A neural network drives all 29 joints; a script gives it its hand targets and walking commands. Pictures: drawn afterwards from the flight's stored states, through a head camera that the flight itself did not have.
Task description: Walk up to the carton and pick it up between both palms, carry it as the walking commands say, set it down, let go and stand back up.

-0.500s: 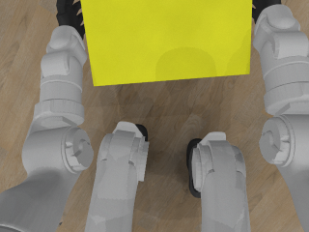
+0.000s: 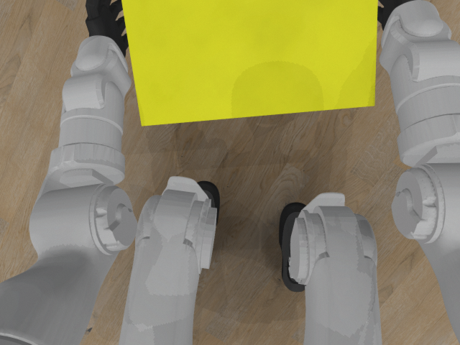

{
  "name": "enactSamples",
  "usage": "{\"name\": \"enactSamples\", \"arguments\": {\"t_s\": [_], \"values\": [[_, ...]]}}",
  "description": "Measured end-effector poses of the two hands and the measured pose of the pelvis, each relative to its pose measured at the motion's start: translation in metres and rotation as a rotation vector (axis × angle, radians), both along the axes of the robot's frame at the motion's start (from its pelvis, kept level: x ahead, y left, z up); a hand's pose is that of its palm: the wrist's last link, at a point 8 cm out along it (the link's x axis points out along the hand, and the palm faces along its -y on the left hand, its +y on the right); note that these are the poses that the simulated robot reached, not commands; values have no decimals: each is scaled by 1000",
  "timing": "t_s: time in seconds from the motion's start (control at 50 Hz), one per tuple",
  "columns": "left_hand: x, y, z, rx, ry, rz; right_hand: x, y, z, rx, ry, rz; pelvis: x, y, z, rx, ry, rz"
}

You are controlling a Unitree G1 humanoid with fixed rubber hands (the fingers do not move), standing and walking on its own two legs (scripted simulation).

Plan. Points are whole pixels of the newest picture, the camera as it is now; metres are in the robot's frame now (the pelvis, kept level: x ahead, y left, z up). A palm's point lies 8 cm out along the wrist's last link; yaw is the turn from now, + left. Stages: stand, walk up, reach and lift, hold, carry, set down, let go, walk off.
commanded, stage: set down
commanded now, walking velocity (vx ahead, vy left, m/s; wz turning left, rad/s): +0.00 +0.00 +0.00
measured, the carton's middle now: (248, 38) +0.54 +0.04 -0.24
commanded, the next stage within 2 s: none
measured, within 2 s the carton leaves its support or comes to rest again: neither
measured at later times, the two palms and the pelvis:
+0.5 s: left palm (109, 36) +0.51 +0.23 -0.16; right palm (397, 5) +0.56 -0.15 -0.16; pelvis +0.00 +0.00 -0.01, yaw +0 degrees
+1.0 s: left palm (112, 38) +0.51 +0.23 -0.17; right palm (393, 17) +0.55 -0.15 -0.18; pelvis +0.00 +0.00 -0.01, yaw +0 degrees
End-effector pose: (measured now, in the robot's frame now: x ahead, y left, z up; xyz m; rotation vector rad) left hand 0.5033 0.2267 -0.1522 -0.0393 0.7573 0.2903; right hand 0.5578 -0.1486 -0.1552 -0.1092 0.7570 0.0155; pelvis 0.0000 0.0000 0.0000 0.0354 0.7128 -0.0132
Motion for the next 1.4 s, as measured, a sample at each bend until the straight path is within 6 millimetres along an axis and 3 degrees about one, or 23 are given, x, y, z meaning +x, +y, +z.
{"name": "enactSamples", "arguments": {"t_s": [0.72,1.02,1.4], "values": [[7,2,-8,5,-6,-13,7,0,-9,6,-24,8,0,1,-10,5,-29,1],[5,3,-17,33,-21,-14,-4,-5,-24,-1,-44,-4,-4,2,-9,5,-58,4],[-1,29,-20,45,-25,18,1,-29,-19,-29,-55,-38,-5,7,-12,-1,-55,4]]}}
